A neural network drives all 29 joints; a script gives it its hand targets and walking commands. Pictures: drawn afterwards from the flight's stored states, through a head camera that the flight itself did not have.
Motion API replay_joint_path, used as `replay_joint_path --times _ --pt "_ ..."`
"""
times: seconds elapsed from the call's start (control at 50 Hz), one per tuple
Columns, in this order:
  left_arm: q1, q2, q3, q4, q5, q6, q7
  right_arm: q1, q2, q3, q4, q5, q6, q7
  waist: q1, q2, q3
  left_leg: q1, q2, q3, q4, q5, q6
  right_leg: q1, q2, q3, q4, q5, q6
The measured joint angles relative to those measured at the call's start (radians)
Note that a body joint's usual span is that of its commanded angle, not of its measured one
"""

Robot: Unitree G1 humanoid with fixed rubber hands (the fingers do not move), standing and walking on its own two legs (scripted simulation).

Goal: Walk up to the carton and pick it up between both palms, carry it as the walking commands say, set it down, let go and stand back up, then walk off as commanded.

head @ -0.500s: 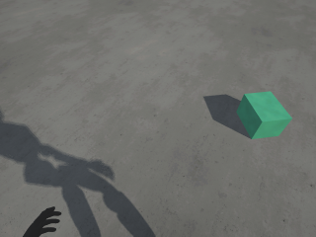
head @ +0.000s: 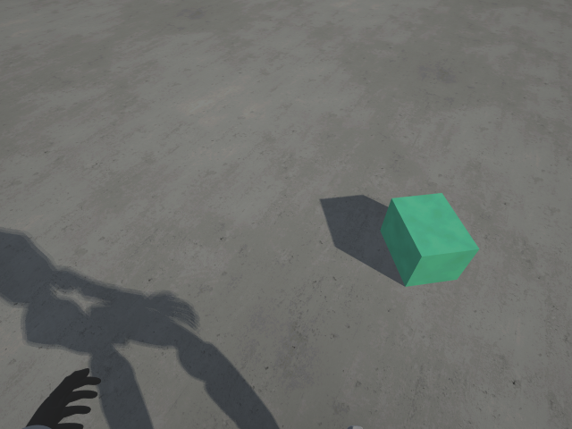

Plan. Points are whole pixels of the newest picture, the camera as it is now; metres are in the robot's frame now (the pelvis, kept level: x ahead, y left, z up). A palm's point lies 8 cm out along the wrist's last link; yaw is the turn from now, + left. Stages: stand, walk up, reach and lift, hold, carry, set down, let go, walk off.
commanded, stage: walk up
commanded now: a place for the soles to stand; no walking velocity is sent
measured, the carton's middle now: (424, 238) +0.94 -0.56 -0.63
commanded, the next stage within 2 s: none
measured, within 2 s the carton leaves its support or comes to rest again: neither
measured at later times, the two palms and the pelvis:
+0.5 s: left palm (208, 347) +0.27 +0.15 -0.07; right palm out of the picture +0.18 -0.61 -0.04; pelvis +0.13 -0.20 -0.01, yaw +1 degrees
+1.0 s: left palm (332, 316) +0.33 -0.06 -0.08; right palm out of the picture +0.31 -0.82 -0.05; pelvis +0.23 -0.42 -0.02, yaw +3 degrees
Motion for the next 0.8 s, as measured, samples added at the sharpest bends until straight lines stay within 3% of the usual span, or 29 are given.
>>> replay_joint_path --times 0.06,0.12,0.18,0.22,0.26,0.3,0.42,0.48,0.52,0.56,0.64,0.68,0.72,0.8 --pt "0.021 -0.024 -0.013 0.001 -0.007 -0.002 0.02 -0.027 0.036 0.018 0.011 0.002 -0.002 -0.005 0.028 0.025 0.021 -0.07 -0.06 0.02 0.09 0.01 0.013 0.062 0.027 -0.04 -0.039 -0.036 -0.042" --pt "0.051 -0.031 -0.028 0.0 -0.005 0.004 0.029 -0.032 0.076 0.033 0.011 0.003 -0.018 -0.002 0.064 0.026 0.036 -0.078 -0.102 0.107 -0.036 0.036 0.007 0.121 0.046 -0.066 -0.088 -0.039 -0.064" --pt "0.084 -0.024 -0.039 -0.012 -0.004 0.019 0.032 -0.014 0.097 0.038 0.001 0.006 -0.035 -0.005 0.089 0.016 0.037 -0.022 -0.149 0.158 -0.26 0.179 0.028 0.145 0.063 -0.085 -0.069 -0.08 -0.08" --pt "0.101 -0.024 -0.037 -0.016 0.0 0.03 0.037 0.004 0.095 0.03 -0.022 -0.002 -0.04 -0.013 0.082 0.001 0.034 -0.022 -0.143 0.147 -0.253 0.271 0.026 0.098 0.078 -0.05 0.079 -0.134 -0.061" --pt "0.106 -0.024 -0.032 -0.013 0.006 0.044 0.04 0.009 0.091 0.024 -0.038 0.003 -0.035 -0.019 0.07 -0.028 0.032 -0.004 -0.136 0.149 -0.242 0.23 0.01 0.026 0.07 0.001 0.261 -0.153 -0.027" --pt "0.094 -0.024 -0.028 -0.01 0.006 0.047 0.037 0.012 0.081 0.019 -0.044 0.004 -0.034 -0.022 0.058 -0.048 0.031 0.022 -0.122 0.146 -0.258 0.209 -0.011 -0.032 0.039 0.041 0.34 -0.142 -0.012" --pt "0.039 -0.013 -0.008 -0.023 0.001 0.042 0.005 0.018 0.02 0.004 -0.063 -0.008 -0.034 -0.01 0.013 -0.038 0.024 0.041 -0.028 0.092 -0.238 0.165 -0.055 -0.05 -0.046 0.079 0.13 -0.156 -0.008" --pt "0.036 0.006 0.002 -0.03 0.005 0.025 0.007 0.012 -0.009 -0.001 -0.05 -0.013 -0.015 -0.008 0.002 -0.009 0.012 0.004 0.031 0.032 -0.121 0.069 -0.016 0.0 -0.011 0.035 0.031 -0.055 0.011" --pt "0.043 0.002 0.0 -0.032 0.0 0.014 0.017 -0.01 0.001 0.0 -0.03 -0.006 0.007 -0.019 0.008 -0.001 0.014 -0.06 -0.022 -0.033 0.047 -0.015 0.005 0.0 0.009 0.006 0.073 -0.067 0.002" --pt "0.056 -0.015 -0.009 -0.028 -0.005 0.012 0.03 -0.036 0.023 0.011 -0.02 -0.003 0.009 -0.026 0.025 0.013 0.028 -0.102 -0.074 -0.036 0.131 -0.01 0.018 0.036 0.028 -0.022 0.052 -0.092 -0.03" --pt "0.088 -0.032 -0.032 -0.028 -0.003 0.019 0.042 -0.048 0.074 0.033 -0.019 0.002 -0.011 -0.02 0.07 0.014 0.053 -0.097 -0.127 0.093 -0.01 0.031 0.013 0.114 0.055 -0.059 -0.022 -0.087 -0.07" --pt "0.106 -0.03 -0.041 -0.038 0.0 0.028 0.044 -0.032 0.089 0.037 -0.026 0.007 -0.025 -0.02 0.089 0.003 0.052 -0.048 -0.155 0.143 -0.175 0.133 0.027 0.124 0.066 -0.068 -0.018 -0.104 -0.084" --pt "0.119 -0.031 -0.041 -0.049 0.003 0.035 0.049 -0.01 0.086 0.031 -0.048 -0.002 -0.034 -0.027 0.086 0.0 0.053 -0.038 -0.151 0.129 -0.219 0.239 0.031 0.073 0.084 -0.053 0.109 -0.138 -0.064" --pt "0.112 -0.025 -0.029 -0.047 0.008 0.061 0.048 0.003 0.076 0.026 -0.067 0.004 -0.024 -0.039 0.063 -0.047 0.059 -0.008 -0.128 0.123 -0.208 0.2 -0.004 -0.064 0.053 0.035 0.402 -0.166 -0.011"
